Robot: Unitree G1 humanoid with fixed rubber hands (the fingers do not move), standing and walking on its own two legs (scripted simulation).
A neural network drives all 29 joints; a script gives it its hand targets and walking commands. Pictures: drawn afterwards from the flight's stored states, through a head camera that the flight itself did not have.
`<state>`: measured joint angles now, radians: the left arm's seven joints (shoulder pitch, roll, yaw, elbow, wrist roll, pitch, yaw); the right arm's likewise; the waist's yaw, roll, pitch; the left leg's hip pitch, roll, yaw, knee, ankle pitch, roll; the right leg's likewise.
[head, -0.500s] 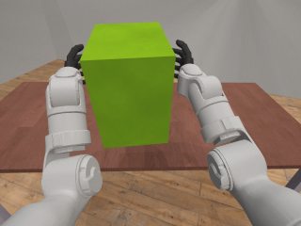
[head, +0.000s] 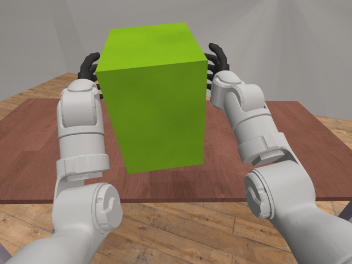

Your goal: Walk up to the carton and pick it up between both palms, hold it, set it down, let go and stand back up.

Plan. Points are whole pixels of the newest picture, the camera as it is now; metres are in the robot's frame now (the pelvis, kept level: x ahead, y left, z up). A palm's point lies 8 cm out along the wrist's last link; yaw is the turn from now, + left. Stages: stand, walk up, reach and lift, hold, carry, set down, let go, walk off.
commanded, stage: hold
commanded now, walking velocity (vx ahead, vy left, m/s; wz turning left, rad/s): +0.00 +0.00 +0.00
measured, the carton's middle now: (157, 96) +0.41 +0.01 +0.26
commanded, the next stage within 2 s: none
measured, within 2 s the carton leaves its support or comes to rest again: neither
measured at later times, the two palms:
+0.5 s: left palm (85, 89) +0.36 +0.15 +0.30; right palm (217, 80) +0.36 -0.12 +0.31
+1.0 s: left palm (86, 88) +0.36 +0.15 +0.30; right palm (218, 80) +0.36 -0.12 +0.31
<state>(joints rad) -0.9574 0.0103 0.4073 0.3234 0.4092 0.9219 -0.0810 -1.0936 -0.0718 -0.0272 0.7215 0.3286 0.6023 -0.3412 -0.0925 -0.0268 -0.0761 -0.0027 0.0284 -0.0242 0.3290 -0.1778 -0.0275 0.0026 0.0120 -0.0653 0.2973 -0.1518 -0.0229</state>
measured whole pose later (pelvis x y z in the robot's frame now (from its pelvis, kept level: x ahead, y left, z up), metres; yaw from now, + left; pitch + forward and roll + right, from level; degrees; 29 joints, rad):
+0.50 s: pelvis +0.00 +0.00 +0.00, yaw +1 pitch -9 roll -1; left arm -0.94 0.02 0.40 0.29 0.42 0.93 -0.11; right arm -1.07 -0.06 -0.01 0.67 0.35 0.63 -0.37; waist -0.11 -0.03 -0.07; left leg 0.00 0.03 -0.04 0.33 -0.18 -0.03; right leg 0.02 0.01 -0.07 0.29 -0.16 -0.02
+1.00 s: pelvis +0.00 +0.00 +0.00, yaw +1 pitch -9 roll -1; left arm -0.95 0.02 0.40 0.31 0.42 0.93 -0.10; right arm -1.07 -0.07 -0.01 0.68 0.34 0.62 -0.37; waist -0.11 -0.03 -0.08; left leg -0.01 0.03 -0.05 0.33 -0.18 -0.03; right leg 0.02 0.02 -0.07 0.29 -0.15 -0.03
